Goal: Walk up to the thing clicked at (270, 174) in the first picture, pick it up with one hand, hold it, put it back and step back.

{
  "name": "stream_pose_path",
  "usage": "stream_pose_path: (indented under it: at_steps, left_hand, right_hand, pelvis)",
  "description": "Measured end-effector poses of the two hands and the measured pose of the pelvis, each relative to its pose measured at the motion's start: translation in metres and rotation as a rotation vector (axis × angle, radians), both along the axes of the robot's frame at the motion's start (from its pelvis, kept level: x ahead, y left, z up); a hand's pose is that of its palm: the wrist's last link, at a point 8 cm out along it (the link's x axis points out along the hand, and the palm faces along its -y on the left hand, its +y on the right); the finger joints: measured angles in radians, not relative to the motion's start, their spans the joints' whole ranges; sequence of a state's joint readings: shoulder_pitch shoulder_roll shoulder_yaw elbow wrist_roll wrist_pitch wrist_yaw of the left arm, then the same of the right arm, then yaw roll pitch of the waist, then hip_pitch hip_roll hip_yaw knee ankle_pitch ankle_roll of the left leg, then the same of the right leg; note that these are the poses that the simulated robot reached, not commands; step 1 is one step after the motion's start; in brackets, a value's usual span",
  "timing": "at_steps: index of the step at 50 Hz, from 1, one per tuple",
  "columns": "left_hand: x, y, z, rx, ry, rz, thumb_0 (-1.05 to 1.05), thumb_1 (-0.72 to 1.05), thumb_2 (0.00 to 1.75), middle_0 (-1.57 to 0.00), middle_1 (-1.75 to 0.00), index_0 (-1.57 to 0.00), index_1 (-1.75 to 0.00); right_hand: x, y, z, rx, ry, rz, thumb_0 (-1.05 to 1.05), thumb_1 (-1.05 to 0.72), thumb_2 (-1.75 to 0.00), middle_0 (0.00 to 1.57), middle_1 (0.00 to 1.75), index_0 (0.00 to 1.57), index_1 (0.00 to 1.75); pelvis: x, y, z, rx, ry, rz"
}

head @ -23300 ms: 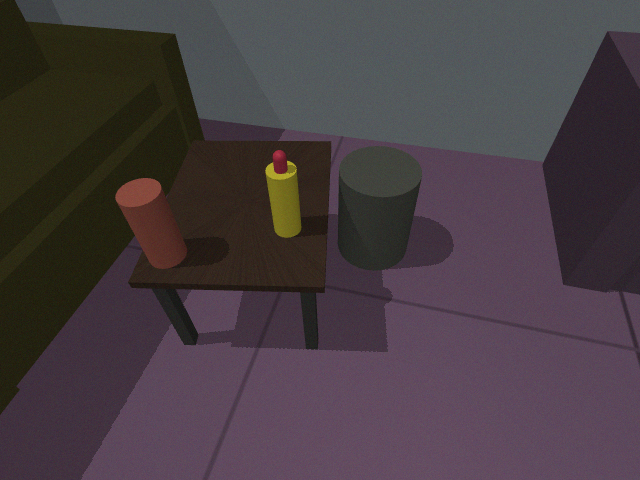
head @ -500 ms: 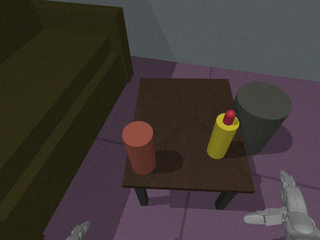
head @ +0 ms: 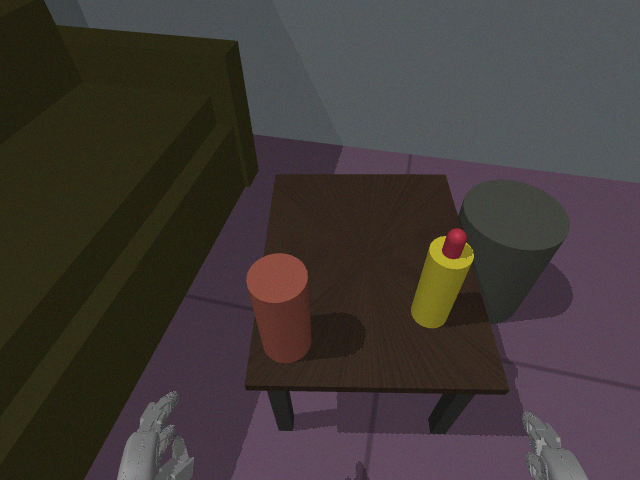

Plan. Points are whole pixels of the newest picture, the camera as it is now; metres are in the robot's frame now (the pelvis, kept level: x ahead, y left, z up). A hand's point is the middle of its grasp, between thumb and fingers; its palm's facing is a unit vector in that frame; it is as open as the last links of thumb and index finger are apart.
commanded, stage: home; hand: right
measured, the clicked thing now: (442, 277) +0.56 -0.20 -0.18
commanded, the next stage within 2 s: none
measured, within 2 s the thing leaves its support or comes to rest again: neither
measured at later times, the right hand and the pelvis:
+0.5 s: hand out of the picture +0.16 -0.20 -0.06, palm faces +0.02 +0.98 -0.21, open 17.7 cm; pelvis +0.00 -0.02 -0.01, yaw +1 degrees
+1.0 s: hand out of the picture +0.17 -0.20 -0.05, palm faces +0.03 +0.98 -0.21, open 17.7 cm; pelvis +0.01 -0.02 -0.01, yaw +1 degrees
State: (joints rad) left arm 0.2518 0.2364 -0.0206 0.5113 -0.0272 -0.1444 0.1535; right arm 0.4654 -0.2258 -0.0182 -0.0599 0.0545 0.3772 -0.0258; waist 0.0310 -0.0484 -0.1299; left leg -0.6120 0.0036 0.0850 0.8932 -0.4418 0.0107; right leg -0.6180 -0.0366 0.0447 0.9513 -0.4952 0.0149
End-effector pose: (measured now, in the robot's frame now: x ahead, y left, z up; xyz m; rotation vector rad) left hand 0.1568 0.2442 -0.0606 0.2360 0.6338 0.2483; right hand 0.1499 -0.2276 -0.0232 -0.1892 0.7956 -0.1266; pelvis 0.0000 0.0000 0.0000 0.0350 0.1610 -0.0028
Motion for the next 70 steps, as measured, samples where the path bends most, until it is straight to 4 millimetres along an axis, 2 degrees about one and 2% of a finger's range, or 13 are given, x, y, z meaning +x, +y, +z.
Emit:
stream_pose_path:
  at_steps: [6,12,27,39,52,70]
  left_hand:
    - [-0.018,0.0,-0.006,-0.002,0.032,0.02,0.01,0.9,0.9,-0.21,-0.3,-0.21,-0.3]
    - [-0.024,-0.005,-0.008,0.01,0.036,0.019,0.02,0.9,0.9,-0.21,-0.3,-0.21,-0.3]
    - [-0.007,-0.023,0.0,0.018,-0.034,0.001,0.01,0.9,0.9,-0.21,-0.3,-0.21,-0.3]
    - [0.0,-0.029,-0.004,0.014,-0.024,-0.005,0.01,0.9,0.9,-0.21,-0.3,-0.21,-0.3]
    - [0.0,-0.022,-0.007,0.011,-0.006,-0.001,0.01,0.9,0.9,-0.21,-0.3,-0.21,-0.3]
    - [-0.008,-0.013,-0.004,0.022,-0.03,0.002,0.01,0.9,0.9,-0.21,-0.3,-0.21,-0.3]
  right_hand:
    - [-0.004,0.002,-0.006,0.017,0.039,0.004,-0.01,0.53,-0.06,0.06,0.05,0.06,0.05]
    - [-0.008,-0.007,-0.006,0.0,0.036,-0.003,-0.01,0.56,-0.04,0.06,0.05,0.06,0.05]
    - [-0.005,-0.019,-0.006,0.008,0.034,0.011,-0.01,0.59,-0.01,0.05,0.04,0.05,0.04]
    - [0.006,-0.021,-0.005,0.01,0.031,0.012,-0.01,0.59,0.0,0.05,0.03,0.05,0.03]
    - [0.008,-0.018,-0.004,0.006,0.039,0.006,-0.01,0.59,-0.01,0.05,0.04,0.05,0.04]
    - [-0.004,-0.011,-0.004,0.007,0.034,0.004,-0.01,0.59,-0.01,0.05,0.04,0.05,0.04]
  pelvis:
    - [-0.002,-0.002,-0.001,0.0,0.006,0.008]
    - [-0.004,-0.006,-0.004,0.005,0.008,0.008]
    - [-0.002,-0.018,-0.006,0.016,0.02,0.011]
    - [0.007,-0.022,-0.007,0.019,0.033,0.01]
    - [0.011,-0.017,-0.006,0.015,0.035,0.008]
    - [-0.001,-0.011,-0.007,0.011,0.022,0.008]
